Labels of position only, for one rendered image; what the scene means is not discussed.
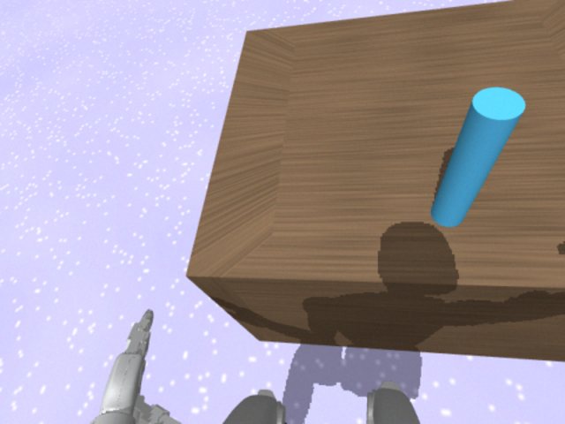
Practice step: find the left robot hand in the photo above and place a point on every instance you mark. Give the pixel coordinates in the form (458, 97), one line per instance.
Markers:
(122, 392)

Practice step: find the can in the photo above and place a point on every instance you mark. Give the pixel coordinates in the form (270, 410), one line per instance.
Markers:
(491, 118)

